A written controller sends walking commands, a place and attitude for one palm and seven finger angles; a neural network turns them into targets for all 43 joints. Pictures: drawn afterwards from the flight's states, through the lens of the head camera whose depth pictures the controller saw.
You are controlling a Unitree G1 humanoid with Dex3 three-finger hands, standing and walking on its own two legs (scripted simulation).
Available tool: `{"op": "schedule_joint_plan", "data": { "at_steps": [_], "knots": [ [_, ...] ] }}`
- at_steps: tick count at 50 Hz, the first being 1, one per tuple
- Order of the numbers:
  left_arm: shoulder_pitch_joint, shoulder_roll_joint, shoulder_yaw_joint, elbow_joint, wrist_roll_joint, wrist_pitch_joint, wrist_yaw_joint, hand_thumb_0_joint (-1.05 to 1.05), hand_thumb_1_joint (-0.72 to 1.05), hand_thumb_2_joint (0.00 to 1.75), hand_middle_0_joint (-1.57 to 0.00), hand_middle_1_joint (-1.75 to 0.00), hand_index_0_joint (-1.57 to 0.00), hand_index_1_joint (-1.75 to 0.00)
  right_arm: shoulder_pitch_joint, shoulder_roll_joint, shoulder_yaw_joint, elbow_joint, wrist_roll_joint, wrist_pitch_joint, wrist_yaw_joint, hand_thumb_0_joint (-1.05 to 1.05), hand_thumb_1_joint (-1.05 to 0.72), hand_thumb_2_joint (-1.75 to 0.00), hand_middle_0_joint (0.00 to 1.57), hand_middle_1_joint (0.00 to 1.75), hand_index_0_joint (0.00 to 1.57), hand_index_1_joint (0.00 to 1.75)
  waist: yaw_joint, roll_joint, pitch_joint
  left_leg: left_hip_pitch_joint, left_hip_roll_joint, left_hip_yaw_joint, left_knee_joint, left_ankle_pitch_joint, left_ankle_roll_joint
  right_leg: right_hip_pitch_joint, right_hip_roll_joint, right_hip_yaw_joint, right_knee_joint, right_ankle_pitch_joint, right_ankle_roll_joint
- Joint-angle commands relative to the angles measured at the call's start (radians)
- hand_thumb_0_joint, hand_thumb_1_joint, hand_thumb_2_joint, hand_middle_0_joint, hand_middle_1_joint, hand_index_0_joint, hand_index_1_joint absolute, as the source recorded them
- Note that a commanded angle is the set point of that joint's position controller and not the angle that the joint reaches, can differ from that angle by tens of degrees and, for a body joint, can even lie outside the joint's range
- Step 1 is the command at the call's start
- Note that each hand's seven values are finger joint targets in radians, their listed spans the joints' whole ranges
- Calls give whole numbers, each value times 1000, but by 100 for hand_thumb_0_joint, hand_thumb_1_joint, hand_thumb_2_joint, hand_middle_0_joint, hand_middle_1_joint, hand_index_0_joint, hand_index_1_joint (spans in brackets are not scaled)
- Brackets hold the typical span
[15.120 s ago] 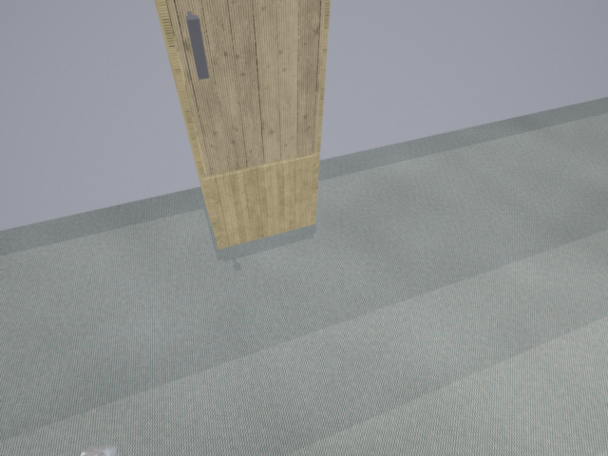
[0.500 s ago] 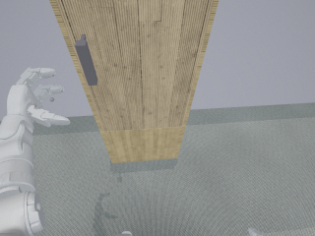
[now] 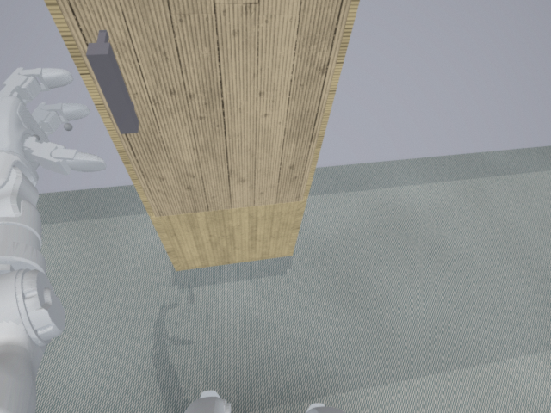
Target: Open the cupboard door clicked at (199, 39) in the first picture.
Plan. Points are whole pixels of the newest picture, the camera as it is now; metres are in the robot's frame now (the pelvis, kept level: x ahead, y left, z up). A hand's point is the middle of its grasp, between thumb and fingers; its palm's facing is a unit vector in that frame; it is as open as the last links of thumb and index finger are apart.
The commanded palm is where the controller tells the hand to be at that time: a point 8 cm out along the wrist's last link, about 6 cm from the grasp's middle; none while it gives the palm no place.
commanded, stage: move the hooked fingers beside the handle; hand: left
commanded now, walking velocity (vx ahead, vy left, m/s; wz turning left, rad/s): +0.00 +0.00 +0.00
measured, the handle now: (117, 83) +0.58 +0.23 +0.12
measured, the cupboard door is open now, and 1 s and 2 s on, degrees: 0 0 0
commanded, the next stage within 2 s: slide the fingers in behind the handle in 1.12 s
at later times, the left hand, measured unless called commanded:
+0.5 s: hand (77, 96) +0.53 +0.27 +0.13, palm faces +0.13 -0.99 -0.02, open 13.7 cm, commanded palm +0.51 +0.31 +0.12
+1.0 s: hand (79, 103) +0.53 +0.27 +0.12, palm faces +0.13 -0.99 +0.00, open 14.0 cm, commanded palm +0.51 +0.31 +0.11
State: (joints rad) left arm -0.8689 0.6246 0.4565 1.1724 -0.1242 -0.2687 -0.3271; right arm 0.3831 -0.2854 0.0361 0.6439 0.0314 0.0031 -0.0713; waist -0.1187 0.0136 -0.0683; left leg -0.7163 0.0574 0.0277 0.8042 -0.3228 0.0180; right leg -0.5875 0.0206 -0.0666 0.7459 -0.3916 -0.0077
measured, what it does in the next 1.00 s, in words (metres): stands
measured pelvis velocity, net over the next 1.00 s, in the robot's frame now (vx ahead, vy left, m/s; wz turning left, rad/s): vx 0.02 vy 0.00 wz -0.02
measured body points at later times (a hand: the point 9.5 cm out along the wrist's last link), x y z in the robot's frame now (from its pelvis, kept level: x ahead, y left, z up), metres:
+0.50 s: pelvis +0.01 +0.00 -0.01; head +0.13 +0.02 +0.43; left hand +0.52 +0.32 +0.14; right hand -0.03 -0.27 -0.11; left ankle +0.04 +0.11 -0.71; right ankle -0.02 -0.12 -0.71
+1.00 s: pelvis +0.02 +0.00 -0.01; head +0.13 +0.03 +0.43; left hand +0.52 +0.32 +0.12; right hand +0.01 -0.27 -0.11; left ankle +0.04 +0.11 -0.71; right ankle -0.02 -0.12 -0.71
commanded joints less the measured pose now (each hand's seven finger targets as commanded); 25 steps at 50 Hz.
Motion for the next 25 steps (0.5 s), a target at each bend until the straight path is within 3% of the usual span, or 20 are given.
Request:
{"op": "schedule_joint_plan", "data": {
  "at_steps": [1, 6, 7, 9, 10, 12, 16, 17, 19, 22, 25],
  "knots": [
    [-501, 339, 36, -177, -3, -82, 6, 0, -50, 30, -30, -120, -30, -120, 137, -187, -65, -55, -9, -8, -8, 0, -90, -90, 20, 30, 20, 30, -23, 125, -398, 404, -21, -84, -61, 263, 22, -40, 34, 37, -85, 263, -1],
    [-528, 395, 54, -106, 16, -65, 0, 0, -50, 30, -30, -120, -30, -120, 167, -196, -62, -57, -12, 15, -7, 0, -90, -90, 20, 30, 20, 30, -38, 113, -391, 353, -20, -75, -42, 278, 28, -40, 35, 43, -79, 292, 4],
    [-543, 391, 45, -113, 19, -64, -1, 0, -50, 30, -30, -120, -30, -120, 172, -194, -61, -59, -14, 17, -4, 0, -90, -90, 20, 30, 20, 30, -38, 144, -405, 361, -22, -73, -41, 284, 26, -41, 36, 44, -77, 296, 4],
    [-539, 414, 66, -122, 23, -71, 0, 0, -50, 30, -30, -120, -30, -120, 193, -196, -64, -60, -19, 27, -4, 0, -90, -90, 20, 30, 20, 30, -38, 130, -440, 380, -20, -77, -27, 337, 28, -34, 42, 40, -68, 331, 1],
    [-559, 393, 40, -111, 25, -69, -3, 0, -50, 30, -30, -120, -30, -120, 192, -194, -62, -58, -16, 31, -3, 0, -90, -90, 20, 30, 20, 30, -50, 143, -431, 380, -18, -77, -25, 331, 26, -55, 42, 41, -69, 323, 4],
    [-591, 426, 56, -84, 30, -63, -2, 0, -50, 30, -30, -120, -30, -120, 206, -201, -62, -49, -17, 38, -5, 0, -90, -90, 20, 30, 20, 30, -65, 127, -401, 354, -15, -79, -22, 300, 29, -71, 43, 42, -77, 300, 8],
    [-625, 442, 59, -100, 44, -63, 2, 0, -50, 30, -30, -120, -30, -120, 232, -202, -64, -44, -26, 50, -2, 0, -90, -90, 20, 30, 20, 30, -71, 186, -459, 409, -10, -88, -6, 369, 24, -97, 46, 36, -65, 325, 4],
    [-589, 438, 63, -80, 44, -58, 2, 0, -50, 30, -30, -120, -30, -120, 236, -200, -63, -47, -26, 53, 1, 0, -90, -90, 20, 30, 20, 30, -58, 180, -454, 394, -12, -86, -5, 372, 24, -87, 48, 35, -65, 328, 3],
    [-556, 398, 46, -68, 39, -50, -1, 0, -50, 30, -30, -120, -30, -120, 244, -196, -63, -51, -29, 58, 4, 0, -90, -90, 20, 30, 20, 30, -57, 160, -446, 390, -13, -82, -6, 388, 25, -79, 51, 31, -64, 343, 1],
    [-570, 409, 49, -109, 39, -46, -7, 0, -50, 30, -30, -120, -30, -120, 249, -199, -69, -49, -28, 68, 7, 0, -90, -90, 20, 30, 20, 30, -59, 177, -464, 400, -11, -78, -4, 393, 26, -79, 52, 32, -65, 354, 5],
    [-536, 358, 31, -112, 26, -39, -9, 0, -50, 30, -30, -120, -30, -120, 249, -193, -70, -49, -29, 74, 14, 0, -90, -90, 20, 30, 20, 30, -60, 172, -456, 421, -9, -79, -3, 418, 26, -91, 56, 25, -68, 363, 3]
  ]
}}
